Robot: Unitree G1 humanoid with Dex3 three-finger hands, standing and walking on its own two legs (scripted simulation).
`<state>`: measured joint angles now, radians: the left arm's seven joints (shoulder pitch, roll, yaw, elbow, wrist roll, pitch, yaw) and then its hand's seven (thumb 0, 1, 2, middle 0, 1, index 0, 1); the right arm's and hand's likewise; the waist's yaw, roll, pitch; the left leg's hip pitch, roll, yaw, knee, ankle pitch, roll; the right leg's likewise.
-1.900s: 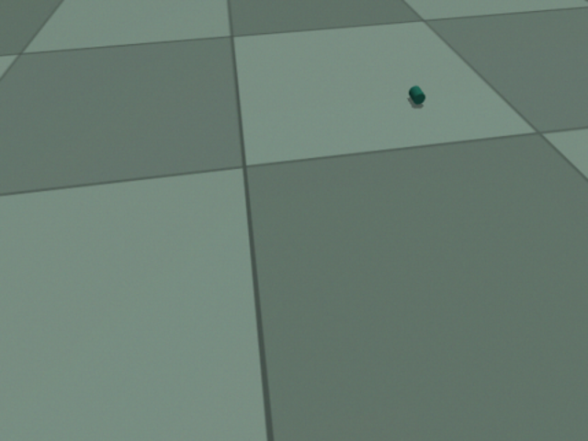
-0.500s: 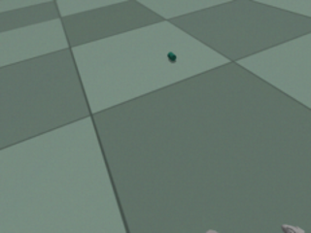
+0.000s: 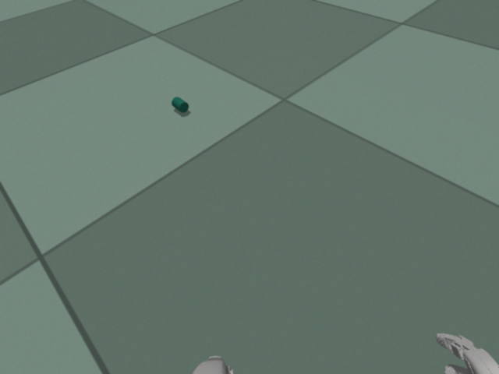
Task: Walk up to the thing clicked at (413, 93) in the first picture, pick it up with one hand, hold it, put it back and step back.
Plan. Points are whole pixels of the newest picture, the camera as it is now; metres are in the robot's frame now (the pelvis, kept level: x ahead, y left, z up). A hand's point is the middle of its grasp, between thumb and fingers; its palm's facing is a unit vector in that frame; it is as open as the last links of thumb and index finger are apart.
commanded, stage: walk up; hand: left
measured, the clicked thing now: (180, 104) +1.85 +0.56 -0.72
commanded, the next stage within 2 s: none
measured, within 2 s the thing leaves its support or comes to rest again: neither
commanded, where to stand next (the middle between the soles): +1.36 +0.63 m, yaw -47 degrees
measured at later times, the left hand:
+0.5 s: hand (153, 202) +0.52 +0.28 -0.11, palm faces -0.26 -0.85 -0.45, open 7.3 cm
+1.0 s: hand (103, 163) +0.69 +0.47 -0.14, palm faces -0.40 -0.74 -0.54, open 7.4 cm
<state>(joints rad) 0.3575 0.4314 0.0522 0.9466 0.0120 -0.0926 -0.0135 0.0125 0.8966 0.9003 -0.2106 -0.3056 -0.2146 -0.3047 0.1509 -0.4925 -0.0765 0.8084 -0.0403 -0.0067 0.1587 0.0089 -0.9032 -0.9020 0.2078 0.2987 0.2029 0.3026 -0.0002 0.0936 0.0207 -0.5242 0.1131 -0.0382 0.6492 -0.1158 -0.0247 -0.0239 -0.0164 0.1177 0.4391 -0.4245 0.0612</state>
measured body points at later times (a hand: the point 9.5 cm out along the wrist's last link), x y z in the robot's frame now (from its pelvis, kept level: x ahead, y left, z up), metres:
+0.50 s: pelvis +0.28 +0.07 -0.01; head +0.29 +0.04 +0.44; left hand +0.53 +0.32 -0.08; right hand +0.21 -0.23 -0.14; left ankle +0.17 +0.18 -0.66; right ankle +0.33 -0.03 -0.72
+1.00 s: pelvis +0.53 +0.19 -0.01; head +0.57 +0.17 +0.44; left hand +0.71 +0.51 -0.10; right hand +0.52 -0.16 -0.10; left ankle +0.64 +0.28 -0.72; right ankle +0.46 +0.04 -0.65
